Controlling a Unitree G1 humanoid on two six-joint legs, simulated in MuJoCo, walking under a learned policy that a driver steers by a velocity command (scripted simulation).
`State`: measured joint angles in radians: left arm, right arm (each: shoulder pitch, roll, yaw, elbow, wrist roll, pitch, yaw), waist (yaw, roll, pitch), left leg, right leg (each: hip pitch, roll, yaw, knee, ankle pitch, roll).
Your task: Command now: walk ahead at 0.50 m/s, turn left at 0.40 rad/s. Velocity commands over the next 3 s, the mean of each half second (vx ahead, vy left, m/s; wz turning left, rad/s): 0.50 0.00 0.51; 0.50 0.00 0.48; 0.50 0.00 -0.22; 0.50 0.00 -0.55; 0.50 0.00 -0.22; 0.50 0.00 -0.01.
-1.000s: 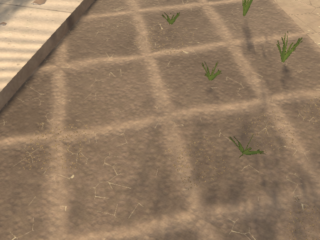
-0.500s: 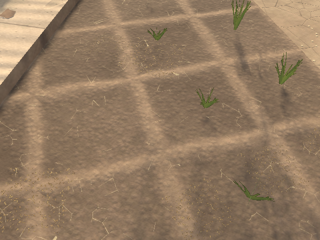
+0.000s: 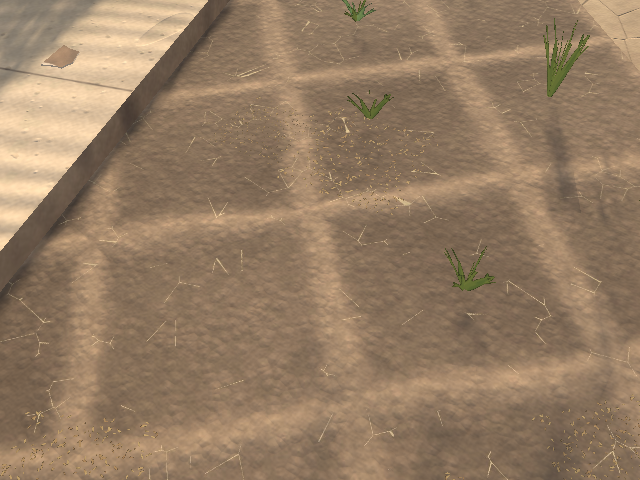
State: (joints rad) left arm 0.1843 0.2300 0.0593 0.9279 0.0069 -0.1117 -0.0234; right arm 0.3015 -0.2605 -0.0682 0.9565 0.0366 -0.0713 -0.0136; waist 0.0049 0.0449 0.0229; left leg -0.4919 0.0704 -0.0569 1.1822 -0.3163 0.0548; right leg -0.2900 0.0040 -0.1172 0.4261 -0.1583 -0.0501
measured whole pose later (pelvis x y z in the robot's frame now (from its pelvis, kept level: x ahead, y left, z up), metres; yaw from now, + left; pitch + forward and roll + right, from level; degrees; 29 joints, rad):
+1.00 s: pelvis +0.55 +0.13 -0.01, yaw +31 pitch +2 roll -1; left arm 0.12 0.26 0.06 0.79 0.00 -0.13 -0.03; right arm 0.35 -0.27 -0.07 0.80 0.03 -0.06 -0.01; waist -0.02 0.03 0.00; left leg -0.33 -0.06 -0.13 1.14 -0.45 0.05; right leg -0.40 0.05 -0.02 0.52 -0.16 -0.04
